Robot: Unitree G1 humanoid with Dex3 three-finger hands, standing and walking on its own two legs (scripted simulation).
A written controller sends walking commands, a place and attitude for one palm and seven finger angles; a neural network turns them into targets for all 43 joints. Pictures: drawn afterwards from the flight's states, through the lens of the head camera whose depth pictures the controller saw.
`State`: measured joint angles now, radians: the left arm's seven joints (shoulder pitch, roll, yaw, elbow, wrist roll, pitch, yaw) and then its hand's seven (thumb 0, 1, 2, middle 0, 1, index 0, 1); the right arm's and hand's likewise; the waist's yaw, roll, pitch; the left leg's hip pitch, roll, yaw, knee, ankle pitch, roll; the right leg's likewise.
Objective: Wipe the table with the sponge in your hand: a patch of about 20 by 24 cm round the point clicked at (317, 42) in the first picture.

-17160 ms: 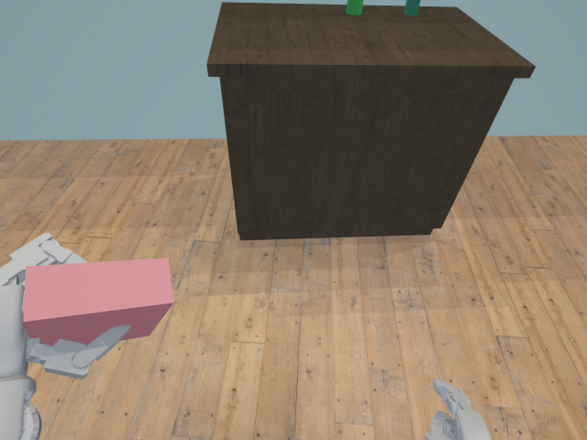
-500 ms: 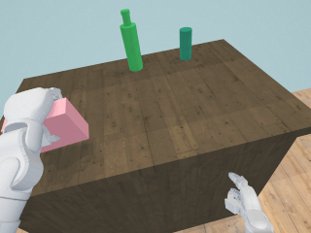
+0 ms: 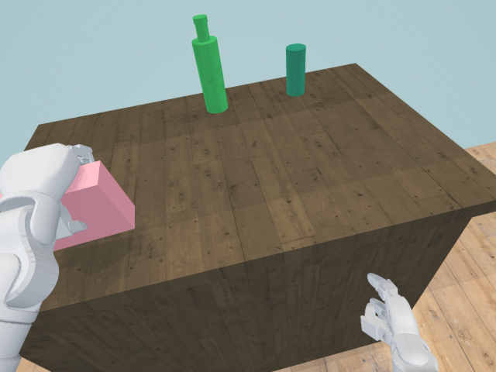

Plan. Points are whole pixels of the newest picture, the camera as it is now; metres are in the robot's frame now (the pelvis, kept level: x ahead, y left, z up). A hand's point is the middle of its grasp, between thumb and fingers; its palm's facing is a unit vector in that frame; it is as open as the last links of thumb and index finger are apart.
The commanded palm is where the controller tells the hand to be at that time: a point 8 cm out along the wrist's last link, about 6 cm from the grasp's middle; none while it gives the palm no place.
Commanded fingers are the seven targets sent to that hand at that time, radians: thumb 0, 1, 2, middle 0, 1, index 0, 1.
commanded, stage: move the sponge above the wiping area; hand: left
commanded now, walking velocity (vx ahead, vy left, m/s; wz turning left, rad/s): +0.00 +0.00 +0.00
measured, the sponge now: (80, 215) +0.26 +0.32 +0.15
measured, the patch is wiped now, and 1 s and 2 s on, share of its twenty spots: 0.00 0.00 0.00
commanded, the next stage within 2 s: lower the sponge onto the table in 0.14 s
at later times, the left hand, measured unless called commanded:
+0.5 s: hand (72, 195) +0.27 +0.31 +0.19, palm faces +0.10 -0.01 -0.99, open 8.9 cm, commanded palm +0.22 +0.30 +0.27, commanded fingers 0.00 0.10 1.30 -1.20 -1.60 -1.20 -1.60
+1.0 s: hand (78, 201) +0.26 +0.30 +0.18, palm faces +0.12 -0.03 -0.99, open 8.9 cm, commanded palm +0.22 +0.29 +0.25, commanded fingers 0.00 0.10 1.30 -1.20 -1.60 -1.20 -1.60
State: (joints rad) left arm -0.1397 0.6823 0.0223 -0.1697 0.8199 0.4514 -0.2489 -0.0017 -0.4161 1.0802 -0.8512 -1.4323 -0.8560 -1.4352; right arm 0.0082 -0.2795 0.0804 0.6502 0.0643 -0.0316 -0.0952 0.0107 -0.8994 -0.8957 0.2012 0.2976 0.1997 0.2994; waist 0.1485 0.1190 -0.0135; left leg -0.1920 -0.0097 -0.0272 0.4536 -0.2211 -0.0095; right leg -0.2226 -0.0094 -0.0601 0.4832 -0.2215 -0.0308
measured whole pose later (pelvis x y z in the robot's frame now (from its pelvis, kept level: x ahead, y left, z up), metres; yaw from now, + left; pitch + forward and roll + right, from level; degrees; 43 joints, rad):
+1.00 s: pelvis +0.00 +0.00 +0.00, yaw +0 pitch -3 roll +1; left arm -0.11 0.64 -0.01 -0.19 0.83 0.42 -0.18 0.00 -0.42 1.08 -0.85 -1.43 -0.86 -1.43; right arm 0.02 -0.27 0.08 0.66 0.06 -0.04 -0.09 0.01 -0.90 -0.90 0.20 0.30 0.20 0.30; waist 0.16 0.12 -0.01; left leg -0.18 -0.01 -0.03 0.44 -0.22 -0.01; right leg -0.21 -0.01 -0.06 0.47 -0.22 -0.03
